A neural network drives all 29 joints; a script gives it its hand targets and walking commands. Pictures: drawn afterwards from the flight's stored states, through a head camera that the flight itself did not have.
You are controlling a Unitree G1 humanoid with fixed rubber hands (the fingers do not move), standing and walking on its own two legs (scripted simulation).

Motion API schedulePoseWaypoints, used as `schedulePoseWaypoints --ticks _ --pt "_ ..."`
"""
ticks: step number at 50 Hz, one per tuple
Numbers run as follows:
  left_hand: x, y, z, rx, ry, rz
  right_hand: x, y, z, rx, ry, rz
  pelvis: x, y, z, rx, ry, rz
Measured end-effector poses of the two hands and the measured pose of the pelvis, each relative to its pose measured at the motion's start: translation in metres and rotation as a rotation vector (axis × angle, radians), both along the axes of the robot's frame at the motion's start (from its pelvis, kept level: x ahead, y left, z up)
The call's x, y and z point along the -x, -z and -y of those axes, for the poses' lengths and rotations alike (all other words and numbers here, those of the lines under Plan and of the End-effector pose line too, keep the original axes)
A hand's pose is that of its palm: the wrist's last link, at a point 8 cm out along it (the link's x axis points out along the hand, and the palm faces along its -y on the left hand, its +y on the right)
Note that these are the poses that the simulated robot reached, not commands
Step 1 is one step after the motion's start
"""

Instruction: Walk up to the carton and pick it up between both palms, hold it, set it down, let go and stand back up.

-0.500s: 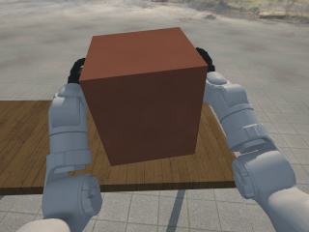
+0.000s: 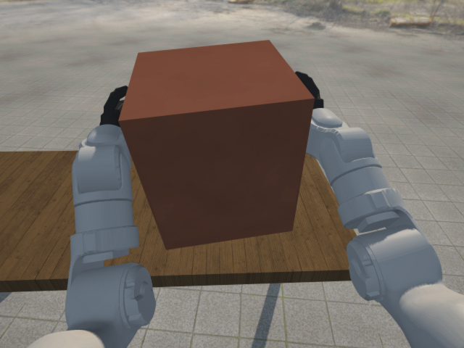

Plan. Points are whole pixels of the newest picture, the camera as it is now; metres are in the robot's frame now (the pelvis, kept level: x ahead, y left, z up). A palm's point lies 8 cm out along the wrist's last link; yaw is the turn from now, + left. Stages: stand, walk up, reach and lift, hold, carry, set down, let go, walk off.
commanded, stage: hold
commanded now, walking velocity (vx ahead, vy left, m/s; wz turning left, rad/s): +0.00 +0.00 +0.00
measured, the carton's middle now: (217, 144) +0.37 +0.01 +0.24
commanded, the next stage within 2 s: none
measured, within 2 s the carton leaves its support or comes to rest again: neither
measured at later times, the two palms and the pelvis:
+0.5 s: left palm (116, 132) +0.37 +0.16 +0.27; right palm (310, 114) +0.37 -0.15 +0.29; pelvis +0.00 +0.00 +0.00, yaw +0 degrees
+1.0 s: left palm (116, 134) +0.37 +0.16 +0.27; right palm (310, 117) +0.37 -0.15 +0.28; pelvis +0.00 +0.00 +0.00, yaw +0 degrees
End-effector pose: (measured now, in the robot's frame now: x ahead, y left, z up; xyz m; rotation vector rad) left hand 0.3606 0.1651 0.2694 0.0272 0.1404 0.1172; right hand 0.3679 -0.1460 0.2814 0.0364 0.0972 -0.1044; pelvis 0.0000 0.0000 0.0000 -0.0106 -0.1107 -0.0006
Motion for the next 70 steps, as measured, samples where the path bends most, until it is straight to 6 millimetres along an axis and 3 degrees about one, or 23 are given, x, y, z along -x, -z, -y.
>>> schedulePoseWaypoints --ticks 14,28,41,70 --pt "-0.002 0.005 0.002 0.001 0.008 -0.021 0.000 0.004 0.002 0.028 0.003 -0.022 0.004 0.000 0.003 -0.002 0.001 -0.006" --pt "-0.008 -0.002 0.003 -0.010 0.009 0.004 -0.005 -0.006 0.002 0.019 0.006 0.003 -0.002 0.000 0.002 0.001 -0.002 -0.015" --pt "-0.003 0.008 0.000 0.006 0.001 -0.006 -0.003 0.004 -0.001 0.016 -0.002 -0.010 -0.005 0.000 0.001 0.001 -0.002 0.002" --pt "-0.001 -0.004 0.002 0.004 0.004 -0.001 0.000 -0.006 0.002 0.013 0.004 -0.007 -0.001 0.000 0.004 -0.001 -0.001 -0.003"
